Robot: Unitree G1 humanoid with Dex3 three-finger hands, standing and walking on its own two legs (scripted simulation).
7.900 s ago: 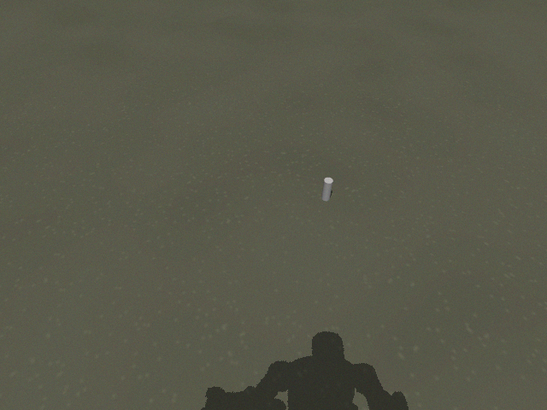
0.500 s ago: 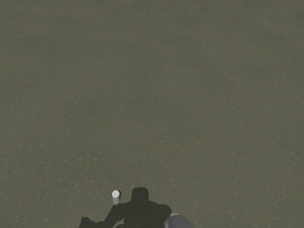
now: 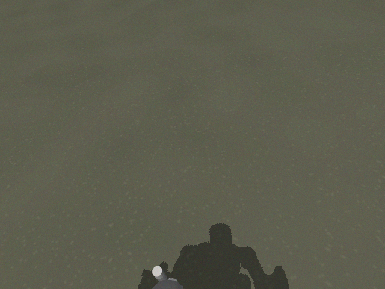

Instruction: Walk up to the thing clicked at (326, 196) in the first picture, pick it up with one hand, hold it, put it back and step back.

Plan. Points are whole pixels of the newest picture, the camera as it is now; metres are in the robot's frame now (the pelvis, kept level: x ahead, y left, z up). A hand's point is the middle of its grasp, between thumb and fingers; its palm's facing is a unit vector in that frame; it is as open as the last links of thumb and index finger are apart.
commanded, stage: walk up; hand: left
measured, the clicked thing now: (159, 274) +0.32 +0.25 -0.71
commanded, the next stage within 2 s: none
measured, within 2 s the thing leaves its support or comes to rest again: neither
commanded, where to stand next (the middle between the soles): -0.01 +0.03 m, yaw +0 degrees
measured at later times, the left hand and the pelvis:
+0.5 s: hand out of the picture +0.08 +0.28 -0.17, palm faces -0.05 -0.92 -0.39, open 7.4 cm; pelvis +0.03 +0.02 -0.02, yaw -1 degrees
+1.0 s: hand out of the picture +0.13 +0.28 -0.15, palm faces -0.03 -0.94 -0.34, open 7.4 cm; pelvis +0.03 +0.02 +0.00, yaw +0 degrees
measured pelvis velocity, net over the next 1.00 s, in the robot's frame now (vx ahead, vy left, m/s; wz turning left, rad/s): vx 0.03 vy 0.02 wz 0.00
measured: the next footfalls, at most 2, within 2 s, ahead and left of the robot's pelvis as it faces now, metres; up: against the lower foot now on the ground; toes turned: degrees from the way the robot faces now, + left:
left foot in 0.14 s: +0.15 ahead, +0.14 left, +0.00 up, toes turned -2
right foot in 0.42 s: +0.05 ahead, -0.11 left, +0.00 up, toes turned -1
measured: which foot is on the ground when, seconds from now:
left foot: up 0.00-0.12, down 0.14-1.00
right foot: down 0.00-0.18, up 0.20-0.40, down 0.42-1.00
